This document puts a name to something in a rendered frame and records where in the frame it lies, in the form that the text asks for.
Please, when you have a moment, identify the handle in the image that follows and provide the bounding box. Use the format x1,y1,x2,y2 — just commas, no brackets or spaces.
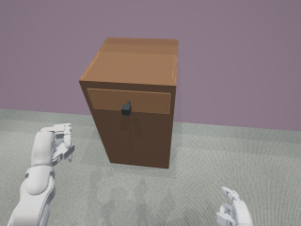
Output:
121,101,132,116

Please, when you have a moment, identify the robot left hand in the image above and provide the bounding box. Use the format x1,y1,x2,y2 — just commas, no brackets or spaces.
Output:
31,123,74,168

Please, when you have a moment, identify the cabinet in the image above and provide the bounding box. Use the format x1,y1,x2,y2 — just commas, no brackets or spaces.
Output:
78,37,179,169

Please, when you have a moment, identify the robot right hand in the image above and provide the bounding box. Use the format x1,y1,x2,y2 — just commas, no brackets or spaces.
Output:
216,186,254,226

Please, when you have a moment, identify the left robot forearm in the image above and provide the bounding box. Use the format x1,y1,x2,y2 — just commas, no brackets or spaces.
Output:
7,165,56,226

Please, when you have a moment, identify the drawer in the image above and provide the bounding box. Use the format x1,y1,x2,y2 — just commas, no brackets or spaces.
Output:
87,88,170,114

